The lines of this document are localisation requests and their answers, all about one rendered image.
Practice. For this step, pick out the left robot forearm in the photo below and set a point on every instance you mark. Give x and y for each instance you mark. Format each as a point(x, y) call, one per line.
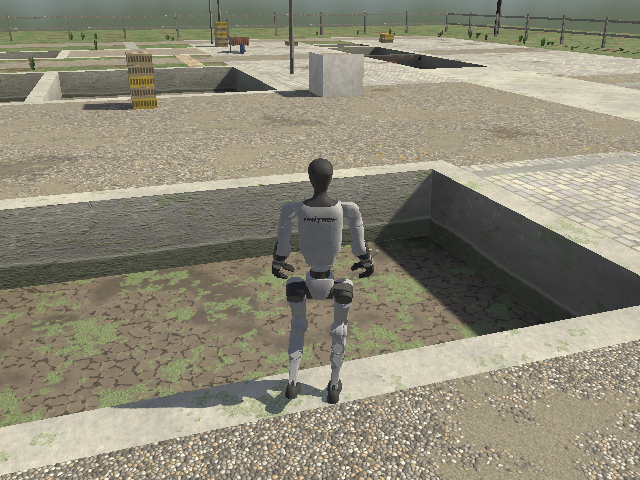
point(278, 261)

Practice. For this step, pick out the right robot thigh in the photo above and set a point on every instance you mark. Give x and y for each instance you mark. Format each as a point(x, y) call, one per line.
point(342, 295)

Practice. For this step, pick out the left robot upper arm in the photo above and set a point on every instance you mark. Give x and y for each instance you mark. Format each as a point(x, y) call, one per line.
point(288, 212)

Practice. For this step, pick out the robot head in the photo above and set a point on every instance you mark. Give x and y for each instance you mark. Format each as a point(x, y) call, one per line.
point(320, 174)

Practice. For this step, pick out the robot right hand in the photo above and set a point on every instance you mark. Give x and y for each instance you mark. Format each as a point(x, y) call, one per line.
point(367, 273)

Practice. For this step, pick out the right robot upper arm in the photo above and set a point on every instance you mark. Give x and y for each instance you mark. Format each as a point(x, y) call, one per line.
point(351, 212)

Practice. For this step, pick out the right robot forearm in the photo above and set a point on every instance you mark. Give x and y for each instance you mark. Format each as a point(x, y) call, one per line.
point(366, 260)

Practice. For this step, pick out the robot left hand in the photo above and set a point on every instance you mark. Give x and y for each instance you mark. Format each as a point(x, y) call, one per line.
point(281, 275)

